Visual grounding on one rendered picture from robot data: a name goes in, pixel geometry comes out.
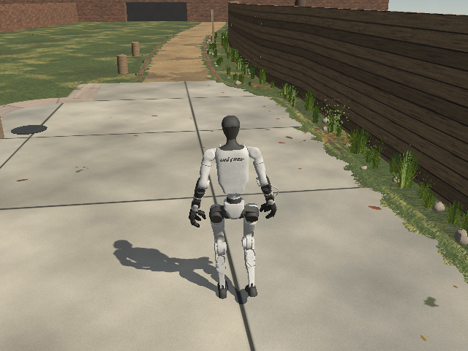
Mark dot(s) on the robot foot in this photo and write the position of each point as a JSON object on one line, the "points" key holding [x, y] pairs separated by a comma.
{"points": [[252, 291], [222, 291]]}

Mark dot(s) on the robot right upper arm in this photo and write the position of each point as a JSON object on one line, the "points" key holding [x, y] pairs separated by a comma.
{"points": [[259, 166]]}

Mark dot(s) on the right robot foot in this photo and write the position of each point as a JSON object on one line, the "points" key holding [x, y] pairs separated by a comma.
{"points": [[252, 291]]}

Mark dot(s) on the left robot foot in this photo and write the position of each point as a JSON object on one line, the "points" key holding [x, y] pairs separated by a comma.
{"points": [[222, 291]]}

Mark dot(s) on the robot left upper arm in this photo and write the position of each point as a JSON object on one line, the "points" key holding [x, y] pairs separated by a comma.
{"points": [[205, 168]]}

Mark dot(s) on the robot left hand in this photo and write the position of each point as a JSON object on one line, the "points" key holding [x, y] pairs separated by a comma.
{"points": [[193, 216]]}

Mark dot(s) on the robot left forearm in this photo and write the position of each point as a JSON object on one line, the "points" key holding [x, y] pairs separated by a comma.
{"points": [[198, 196]]}

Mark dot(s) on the robot right forearm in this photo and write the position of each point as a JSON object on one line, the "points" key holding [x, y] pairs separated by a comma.
{"points": [[268, 194]]}

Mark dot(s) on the robot right hand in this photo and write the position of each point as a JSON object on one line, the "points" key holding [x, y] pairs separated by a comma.
{"points": [[267, 207]]}

